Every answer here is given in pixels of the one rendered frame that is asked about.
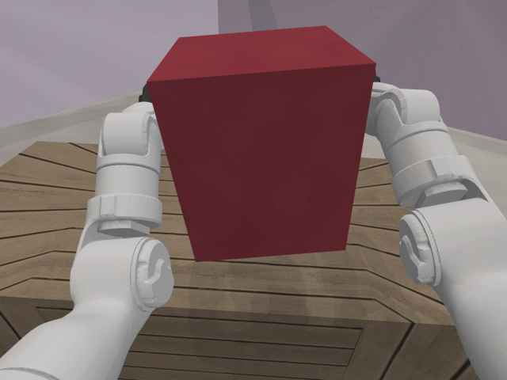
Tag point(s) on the robot left forearm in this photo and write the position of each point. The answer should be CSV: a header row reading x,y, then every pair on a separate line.
x,y
126,200

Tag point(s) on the carton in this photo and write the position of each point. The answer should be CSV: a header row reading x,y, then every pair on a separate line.
x,y
263,132

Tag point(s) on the left robot hand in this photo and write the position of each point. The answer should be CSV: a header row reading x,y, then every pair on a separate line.
x,y
146,95

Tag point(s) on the robot right upper arm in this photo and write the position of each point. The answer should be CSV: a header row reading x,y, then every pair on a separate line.
x,y
460,250

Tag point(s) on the robot right forearm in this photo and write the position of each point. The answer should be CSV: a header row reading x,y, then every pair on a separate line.
x,y
424,162

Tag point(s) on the robot left upper arm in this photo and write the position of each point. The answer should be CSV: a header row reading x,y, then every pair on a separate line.
x,y
115,285

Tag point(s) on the pedestal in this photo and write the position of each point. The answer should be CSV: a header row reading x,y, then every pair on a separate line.
x,y
352,314

